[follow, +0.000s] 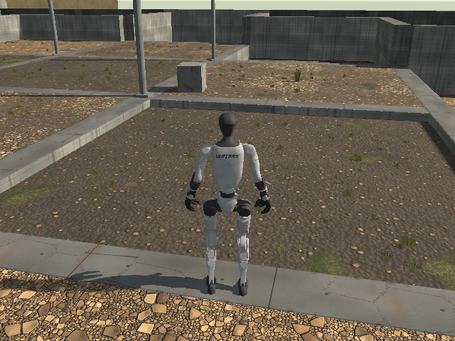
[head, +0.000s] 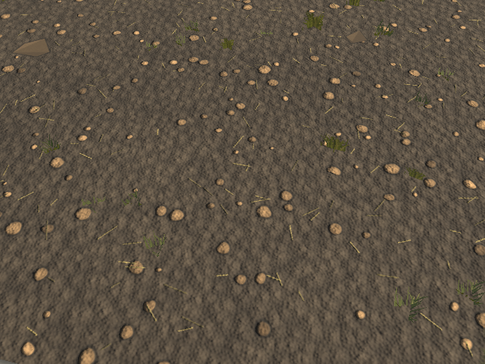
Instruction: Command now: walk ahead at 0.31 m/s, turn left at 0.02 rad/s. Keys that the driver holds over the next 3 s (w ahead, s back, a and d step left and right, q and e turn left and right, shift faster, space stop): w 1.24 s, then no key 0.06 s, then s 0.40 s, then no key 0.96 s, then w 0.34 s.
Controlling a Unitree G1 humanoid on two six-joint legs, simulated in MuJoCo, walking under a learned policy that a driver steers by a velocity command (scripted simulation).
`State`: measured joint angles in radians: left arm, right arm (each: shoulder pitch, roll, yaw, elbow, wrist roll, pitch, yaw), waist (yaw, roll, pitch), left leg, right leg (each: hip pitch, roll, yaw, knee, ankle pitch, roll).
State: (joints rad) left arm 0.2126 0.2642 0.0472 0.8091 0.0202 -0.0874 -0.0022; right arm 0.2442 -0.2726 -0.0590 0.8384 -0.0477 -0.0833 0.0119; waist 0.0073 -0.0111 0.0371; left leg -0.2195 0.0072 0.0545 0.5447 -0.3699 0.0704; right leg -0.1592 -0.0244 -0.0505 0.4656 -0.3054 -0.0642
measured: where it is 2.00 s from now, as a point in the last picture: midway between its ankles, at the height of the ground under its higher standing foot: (265, 311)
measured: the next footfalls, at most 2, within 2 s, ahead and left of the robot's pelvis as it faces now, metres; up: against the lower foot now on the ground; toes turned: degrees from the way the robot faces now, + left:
right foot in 0.46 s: +0.27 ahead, -0.09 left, +0.00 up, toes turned -1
left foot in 0.92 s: +0.60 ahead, +0.14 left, -0.15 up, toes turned +1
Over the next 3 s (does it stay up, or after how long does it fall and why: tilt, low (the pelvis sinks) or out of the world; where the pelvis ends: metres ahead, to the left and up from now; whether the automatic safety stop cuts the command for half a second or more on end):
stays up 0.78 -0.01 -0.16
